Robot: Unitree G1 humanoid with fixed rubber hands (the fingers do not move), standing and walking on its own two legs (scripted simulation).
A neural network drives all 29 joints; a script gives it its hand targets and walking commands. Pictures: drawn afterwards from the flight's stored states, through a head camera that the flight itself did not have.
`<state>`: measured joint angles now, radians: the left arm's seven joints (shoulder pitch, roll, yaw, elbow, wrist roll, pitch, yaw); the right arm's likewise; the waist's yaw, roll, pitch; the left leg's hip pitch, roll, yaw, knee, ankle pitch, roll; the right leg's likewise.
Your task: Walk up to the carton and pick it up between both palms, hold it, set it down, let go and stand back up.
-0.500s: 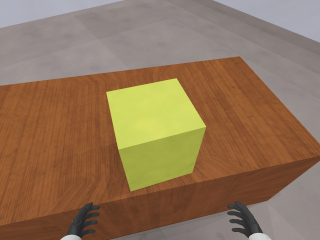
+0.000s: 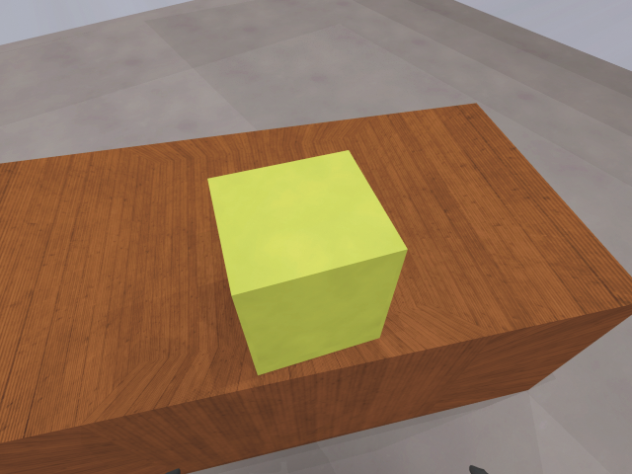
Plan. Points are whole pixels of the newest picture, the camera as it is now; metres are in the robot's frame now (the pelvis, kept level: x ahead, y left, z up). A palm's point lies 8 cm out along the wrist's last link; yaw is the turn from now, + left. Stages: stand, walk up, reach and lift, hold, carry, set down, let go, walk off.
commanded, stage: stand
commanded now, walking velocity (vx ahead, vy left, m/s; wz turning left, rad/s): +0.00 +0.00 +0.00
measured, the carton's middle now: (301, 265) +0.44 +0.03 -0.05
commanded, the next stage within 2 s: walk up in 1.52 s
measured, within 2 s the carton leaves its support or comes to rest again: neither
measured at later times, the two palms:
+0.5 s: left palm out of the picture +0.02 +0.21 -0.13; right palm out of the picture +0.03 -0.21 -0.13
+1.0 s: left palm out of the picture -0.02 +0.19 -0.13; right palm out of the picture -0.02 -0.20 -0.13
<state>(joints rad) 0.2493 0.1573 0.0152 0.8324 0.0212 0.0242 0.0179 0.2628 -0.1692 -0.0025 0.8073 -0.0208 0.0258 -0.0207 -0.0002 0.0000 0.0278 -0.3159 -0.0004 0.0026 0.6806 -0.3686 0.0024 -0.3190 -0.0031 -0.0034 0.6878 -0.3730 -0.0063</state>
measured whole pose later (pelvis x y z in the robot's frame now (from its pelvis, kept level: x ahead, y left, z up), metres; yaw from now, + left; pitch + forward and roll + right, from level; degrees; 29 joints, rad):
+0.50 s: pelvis +0.01 +0.00 +0.01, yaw +0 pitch -1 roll +0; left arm 0.26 0.12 0.04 1.05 0.01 0.01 0.03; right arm 0.27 -0.13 -0.02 1.03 -0.01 0.01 -0.04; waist 0.00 0.00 0.04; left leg -0.22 0.00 0.00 0.55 -0.31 0.00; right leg -0.22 0.00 -0.01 0.55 -0.32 -0.01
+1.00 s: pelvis +0.00 +0.00 +0.02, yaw +0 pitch -3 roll +0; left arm 0.28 0.08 0.02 1.17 0.01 0.00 0.05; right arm 0.28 -0.09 -0.02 1.17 -0.01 0.01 -0.05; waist 0.00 0.00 0.07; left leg -0.15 0.01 0.00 0.48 -0.28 -0.01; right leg -0.15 0.01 -0.01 0.48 -0.28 -0.01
